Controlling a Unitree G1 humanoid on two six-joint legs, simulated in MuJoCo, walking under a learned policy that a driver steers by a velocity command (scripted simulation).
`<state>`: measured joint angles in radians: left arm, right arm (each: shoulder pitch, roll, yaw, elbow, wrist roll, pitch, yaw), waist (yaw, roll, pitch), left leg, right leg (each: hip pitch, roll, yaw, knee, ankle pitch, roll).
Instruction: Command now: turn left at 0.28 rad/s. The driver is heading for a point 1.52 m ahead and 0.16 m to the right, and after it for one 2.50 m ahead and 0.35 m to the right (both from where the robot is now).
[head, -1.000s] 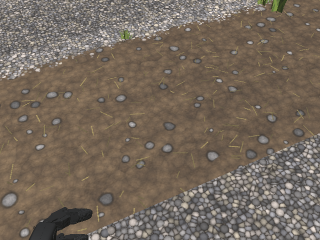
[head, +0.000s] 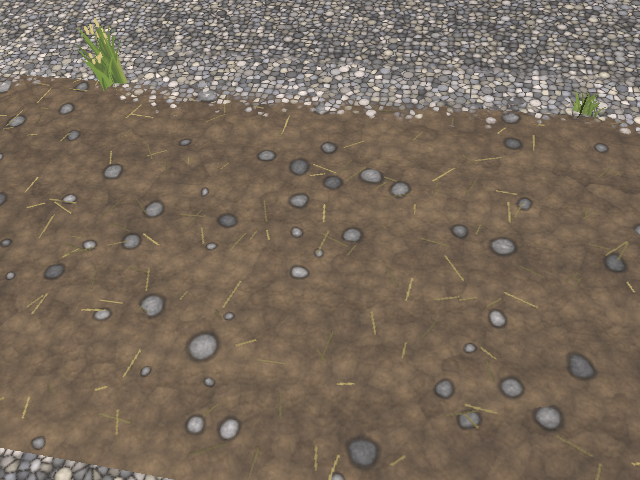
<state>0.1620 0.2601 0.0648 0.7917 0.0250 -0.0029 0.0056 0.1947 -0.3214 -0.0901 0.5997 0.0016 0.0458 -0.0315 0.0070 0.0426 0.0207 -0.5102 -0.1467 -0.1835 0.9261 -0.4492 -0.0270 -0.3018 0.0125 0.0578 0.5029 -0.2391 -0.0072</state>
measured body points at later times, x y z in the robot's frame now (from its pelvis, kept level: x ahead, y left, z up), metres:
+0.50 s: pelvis +0.07 -0.01 +0.00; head +0.10 -0.01 +0.45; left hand +0.24 +0.26 -0.09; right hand +0.12 -0.29 -0.12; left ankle -0.02 +0.13 -0.74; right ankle +0.16 -0.12 -0.71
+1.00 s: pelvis +0.17 -0.03 +0.01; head +0.19 -0.02 +0.46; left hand +0.25 +0.25 -0.11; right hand +0.33 -0.30 -0.09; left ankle +0.19 +0.12 -0.71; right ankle +0.19 -0.12 -0.74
